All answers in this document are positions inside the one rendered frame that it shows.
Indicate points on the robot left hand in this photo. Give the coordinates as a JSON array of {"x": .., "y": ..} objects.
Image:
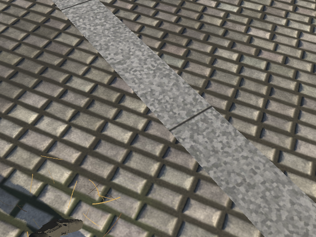
[{"x": 57, "y": 228}]

